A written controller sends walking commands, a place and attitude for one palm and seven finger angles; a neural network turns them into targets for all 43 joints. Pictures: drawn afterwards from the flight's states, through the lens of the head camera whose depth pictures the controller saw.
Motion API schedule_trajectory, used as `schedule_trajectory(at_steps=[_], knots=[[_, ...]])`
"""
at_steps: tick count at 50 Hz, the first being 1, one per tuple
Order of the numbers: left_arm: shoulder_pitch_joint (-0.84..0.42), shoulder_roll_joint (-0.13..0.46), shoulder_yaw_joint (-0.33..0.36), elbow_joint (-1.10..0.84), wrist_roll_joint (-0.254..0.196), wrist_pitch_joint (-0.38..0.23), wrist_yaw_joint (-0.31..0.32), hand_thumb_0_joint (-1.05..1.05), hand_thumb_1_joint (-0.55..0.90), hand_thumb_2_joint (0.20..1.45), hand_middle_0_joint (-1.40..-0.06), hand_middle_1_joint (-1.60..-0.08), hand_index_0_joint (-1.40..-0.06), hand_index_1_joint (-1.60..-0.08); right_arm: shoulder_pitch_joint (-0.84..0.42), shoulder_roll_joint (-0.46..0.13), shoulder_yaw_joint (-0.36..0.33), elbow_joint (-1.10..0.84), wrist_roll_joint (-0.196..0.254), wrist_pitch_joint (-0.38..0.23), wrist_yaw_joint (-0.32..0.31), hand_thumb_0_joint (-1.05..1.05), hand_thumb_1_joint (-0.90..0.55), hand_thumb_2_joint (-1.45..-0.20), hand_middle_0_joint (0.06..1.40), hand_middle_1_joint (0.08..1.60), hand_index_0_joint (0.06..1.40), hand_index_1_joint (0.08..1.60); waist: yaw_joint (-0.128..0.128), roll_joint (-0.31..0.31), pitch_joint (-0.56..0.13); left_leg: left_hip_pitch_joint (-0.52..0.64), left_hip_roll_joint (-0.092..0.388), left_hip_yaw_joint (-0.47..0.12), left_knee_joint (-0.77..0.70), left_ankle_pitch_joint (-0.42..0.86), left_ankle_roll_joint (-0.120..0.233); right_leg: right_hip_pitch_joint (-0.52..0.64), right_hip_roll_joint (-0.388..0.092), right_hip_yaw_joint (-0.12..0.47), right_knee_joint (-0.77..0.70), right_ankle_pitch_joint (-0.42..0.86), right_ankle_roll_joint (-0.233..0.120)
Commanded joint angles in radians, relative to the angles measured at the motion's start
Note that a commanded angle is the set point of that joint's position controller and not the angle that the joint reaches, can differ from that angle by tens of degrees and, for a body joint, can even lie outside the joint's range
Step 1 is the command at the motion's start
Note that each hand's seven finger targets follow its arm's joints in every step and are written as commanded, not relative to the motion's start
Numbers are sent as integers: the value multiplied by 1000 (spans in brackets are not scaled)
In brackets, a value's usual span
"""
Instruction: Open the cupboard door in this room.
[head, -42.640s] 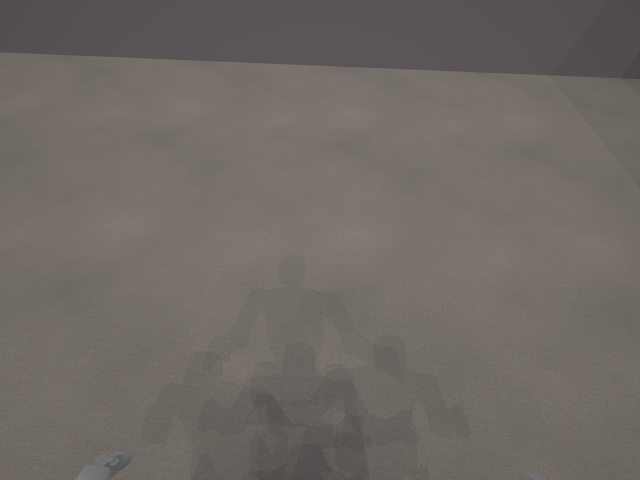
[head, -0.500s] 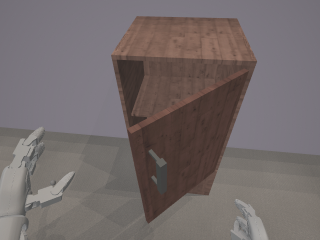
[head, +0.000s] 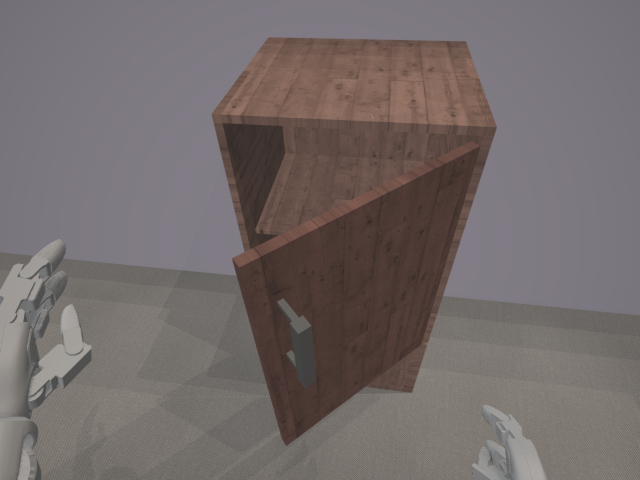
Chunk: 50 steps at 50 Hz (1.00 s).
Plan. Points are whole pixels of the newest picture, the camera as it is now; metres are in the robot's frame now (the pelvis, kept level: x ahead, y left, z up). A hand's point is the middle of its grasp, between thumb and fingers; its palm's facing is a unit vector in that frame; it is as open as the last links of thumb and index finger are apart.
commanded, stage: draw the hand back to the body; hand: left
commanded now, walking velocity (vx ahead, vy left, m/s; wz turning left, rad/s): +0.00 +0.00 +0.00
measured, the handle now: (296, 344) +0.30 +0.08 -0.01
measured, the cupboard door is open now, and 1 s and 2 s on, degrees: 44 44 44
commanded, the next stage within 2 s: step back with the hand held close in 0.04 s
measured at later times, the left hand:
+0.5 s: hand (91, 353) +0.19 +0.25 +0.14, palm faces +0.31 -0.81 -0.49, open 7.4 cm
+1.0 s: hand out of the picture +0.05 +0.32 +0.16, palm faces +0.47 -0.73 -0.49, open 7.4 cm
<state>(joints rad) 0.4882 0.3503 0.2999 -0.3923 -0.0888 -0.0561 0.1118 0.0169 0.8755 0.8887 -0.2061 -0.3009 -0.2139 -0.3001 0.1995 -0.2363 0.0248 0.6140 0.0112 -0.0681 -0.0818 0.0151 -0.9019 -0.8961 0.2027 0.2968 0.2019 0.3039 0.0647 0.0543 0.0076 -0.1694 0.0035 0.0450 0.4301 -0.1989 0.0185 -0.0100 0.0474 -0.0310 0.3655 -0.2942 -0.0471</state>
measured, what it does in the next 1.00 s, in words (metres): walks backwards: right foot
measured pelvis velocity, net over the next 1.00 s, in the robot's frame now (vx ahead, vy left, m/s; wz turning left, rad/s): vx -0.13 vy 0.05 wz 0.07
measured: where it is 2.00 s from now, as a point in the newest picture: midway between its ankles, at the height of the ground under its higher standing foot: outside the picture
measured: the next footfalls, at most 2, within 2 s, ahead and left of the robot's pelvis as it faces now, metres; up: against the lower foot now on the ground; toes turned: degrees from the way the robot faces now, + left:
right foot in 0.94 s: -0.13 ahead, -0.06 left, +0.00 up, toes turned +7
right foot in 1.42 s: -0.29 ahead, -0.03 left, +0.00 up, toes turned +0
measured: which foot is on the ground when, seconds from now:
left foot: down 0.00-1.00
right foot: down 0.00-0.80, up 0.82-0.92, down 0.94-1.00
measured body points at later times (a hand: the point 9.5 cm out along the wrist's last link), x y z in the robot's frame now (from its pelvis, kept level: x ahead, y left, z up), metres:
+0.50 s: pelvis -0.03 +0.00 +0.00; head -0.01 -0.01 +0.45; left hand +0.16 +0.29 +0.17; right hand +0.16 -0.25 -0.08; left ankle +0.03 +0.11 -0.74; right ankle -0.06 -0.09 -0.74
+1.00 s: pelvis -0.13 +0.05 -0.02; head -0.10 +0.05 +0.43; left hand +0.02 +0.36 +0.18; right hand +0.06 -0.17 -0.10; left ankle +0.02 +0.11 -0.74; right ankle -0.17 -0.07 -0.74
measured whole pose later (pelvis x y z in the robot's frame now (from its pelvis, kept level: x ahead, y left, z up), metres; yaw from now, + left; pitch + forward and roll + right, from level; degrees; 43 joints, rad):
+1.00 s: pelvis -0.13 +0.05 -0.02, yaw +4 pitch +1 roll -3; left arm 0.54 0.41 0.44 -0.55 -0.06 -0.18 0.15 0.02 0.89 0.89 -0.21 -0.30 -0.22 -0.30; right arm 0.18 -0.21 0.00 0.57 0.00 -0.05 -0.07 0.01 -0.90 -0.90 0.20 0.30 0.20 0.30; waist 0.02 0.05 0.06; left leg -0.50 -0.02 0.06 0.47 -0.06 0.07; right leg -0.20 0.09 0.01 0.54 -0.37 -0.03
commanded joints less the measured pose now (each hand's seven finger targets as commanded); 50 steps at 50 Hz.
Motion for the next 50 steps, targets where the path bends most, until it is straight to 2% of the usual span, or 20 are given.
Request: schedule_trajectory(at_steps=[1, 4, 7, 8, 9, 10, 11, 15, 21, 26, 28, 31, 34, 36, 38, 41, 45, 47, 48, 50], knots=[[-81, 193, 145, -210, 2, -79, 19, 0, 900, 900, -200, -300, -200, -300, -146, -98, -39, -159, -1, -59, -5, 0, -900, -900, 200, 300, 200, 300, -3, 16, -46, 152, 12, -30, -25, 176, 16, -162, -46, 35, -91, 276, 33], [-68, 179, 135, -173, -2, -79, 12, 0, 900, 900, -200, -300, -200, -300, -149, -101, -45, -155, -1, -56, -4, 0, -900, -900, 200, 300, 200, 300, -3, 5, -25, 152, 15, -24, -30, 164, 18, -171, -47, 41, -101, 269, 37], [-76, 175, 134, -154, -5, -84, 8, 0, 900, 900, -200, -300, -200, -300, -151, -103, -48, -152, -1, -52, -6, 0, -900, -900, 200, 300, 200, 300, -4, -49, -27, 154, 14, -21, -31, 158, 23, -171, -46, 43, -109, 263, 44], [-148, 212, 149, -233, -7, -95, 9, 0, 900, 900, -200, -300, -200, -300, -160, -104, -48, -160, 1, -56, -6, 0, -900, -900, 200, 300, 200, 300, 0, -24, -53, 163, 10, -24, -31, 155, 23, -157, -52, 47, -111, 267, 42], [-197, 334, 273, -263, 16, -129, 20, 0, 900, 900, -200, -300, -200, -300, -140, -127, -58, -179, 4, -37, -5, 0, -900, -900, 200, 300, 200, 300, -41, -61, 15, 137, 28, -36, 35, 127, 40, -281, -101, 138, -158, 368, 79], [-108, 266, 225, -189, 19, -131, 13, 0, 900, 900, -200, -300, -200, -300, -141, -115, -58, -159, -4, -17, -4, 0, -900, -900, 200, 300, 200, 300, -44, -88, -25, 123, 25, -38, 52, 136, 39, -245, -121, 120, -132, 441, 86], [-74, 242, 202, -172, 21, -125, 8, 0, 900, 900, -200, -300, -200, -300, -147, -112, -59, -170, -1, -5, -1, 0, -900, -900, 200, 300, 200, 300, -41, -110, -31, 124, 23, -28, 57, 152, 40, -239, -124, 120, -121, 501, 101], [-11, 219, 182, -179, 24, -123, 10, 0, 900, 900, -200, -300, -200, -300, -140, -115, -65, -192, 3, 29, 0, 0, -900, -900, 200, 300, 200, 300, -46, -46, -114, 135, 42, -15, 47, 265, 35, -198, -122, 90, -55, 576, 116], [31, 267, 225, -256, 20, -115, 29, 0, 900, 900, -200, -300, -200, -300, -144, -110, -74, -229, 13, 70, -4, 0, -900, -900, 200, 300, 200, 300, -49, -92, -172, 109, 55, -2, 69, 336, 31, -165, -121, 89, 0, 675, 124], [70, 285, 249, -312, 16, -120, 43, 0, 900, 900, -200, -300, -200, -300, -138, -109, -75, -248, 14, 76, -10, 0, -900, -900, 200, 300, 200, 300, -50, -24, -172, 70, 75, -31, 43, 346, 27, -179, -101, 94, 25, 536, 97], [80, 295, 258, -339, 16, -128, 48, 0, 900, 900, -200, -300, -200, -300, -134, -120, -80, -248, 11, 72, -10, 0, -900, -900, 200, 300, 200, 300, -49, 44, -173, 44, 84, -51, 24, 327, 31, -173, -91, 93, 38, 460, 85], [110, 282, 259, -328, 16, -138, 52, 0, 900, 900, -200, -300, -200, -300, -123, -118, -79, -249, 6, 61, -6, 0, -900, -900, 200, 300, 200, 300, -53, 52, -148, -28, 97, -81, -11, 199, 29, -175, -71, 98, 38, 315, 61], [111, 268, 254, -316, 17, -150, 54, 0, 900, 900, -200, -300, -200, -300, -117, -124, -79, -248, 6, 47, -5, 0, -900, -900, 200, 300, 200, 300, -61, 29, -98, -122, 105, -113, -59, -19, 29, -180, -62, 104, 26, 163, 50], [97, 260, 249, -312, 26, -163, 57, 0, 900, 900, -200, -300, -200, -300, -111, -131, -78, -247, 2, 34, -5, 0, -900, -900, 200, 300, 200, 300, -67, 56, -61, -202, 120, -149, -111, -210, 39, -179, -44, 100, 34, 32, 47], [84, 257, 260, -310, 41, -175, 60, 0, 900, 900, -200, -300, -200, -300, -120, -144, -80, -246, -3, 16, -10, 0, -900, -900, 200, 300, 200, 300, -59, 119, -41, -342, 161, -212, -204, -391, 62, -88, -6, 76, 109, -21, 52], [44, 242, 268, -299, 59, -176, 57, 0, 900, 900, -200, -300, -200, -300, -118, -142, -84, -244, -8, -2, -12, 0, -900, -900, 200, 300, 200, 300, -47, 151, -44, -551, 222, -270, -313, -587, 87, 67, 45, 27, 304, -15, 54], [34, 254, 267, -361, 51, -187, 53, 0, 900, 900, -200, -300, -200, -300, -111, -124, -84, -228, -15, -31, 0, 0, -900, -900, 200, 300, 200, 300, -48, 98, -89, -433, 201, -265, -266, -492, 72, -18, 42, 40, 262, -72, 29], [48, 254, 258, -388, 37, -190, 51, 0, 900, 900, -200, -300, -200, -300, -109, -117, -82, -213, -17, -40, 8, 0, -900, -900, 200, 300, 200, 300, -53, 76, -95, -303, 159, -224, -217, -408, 32, -133, 26, 66, 140, -125, 4], [60, 272, 269, -417, 23, -200, 57, 0, 900, 900, -200, -300, -200, -300, -102, -109, -83, -202, -18, -43, 14, 0, -900, -900, 200, 300, 200, 300, -56, 69, -127, -161, 122, -179, -143, -258, 5, -223, -10, 110, 42, -79, -14], [46, 264, 255, -383, 10, -216, 62, 0, 900, 900, -200, -300, -200, -300, -91, -94, -77, -170, -15, -38, 21, 0, -900, -900, 200, 300, 200, 300, -71, -31, -180, 41, 73, -82, 16, -24, -19, -358, -98, 215, -39, 63, -27]])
